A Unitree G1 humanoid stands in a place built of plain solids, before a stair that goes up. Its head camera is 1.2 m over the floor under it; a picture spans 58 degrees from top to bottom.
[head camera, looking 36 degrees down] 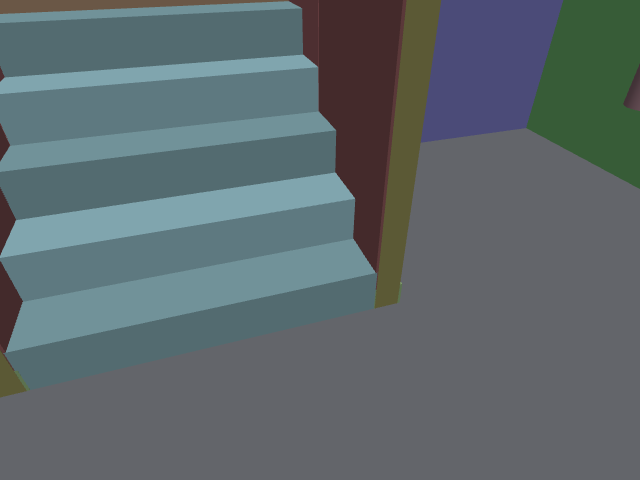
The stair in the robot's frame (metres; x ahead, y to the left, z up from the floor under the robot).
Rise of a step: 0.18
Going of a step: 0.23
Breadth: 1.20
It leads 18 degrees to the left of straight ahead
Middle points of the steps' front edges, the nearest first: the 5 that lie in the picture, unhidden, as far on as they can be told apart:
1.02 0.36 0.18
1.23 0.43 0.37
1.45 0.50 0.55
1.66 0.57 0.73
1.88 0.64 0.92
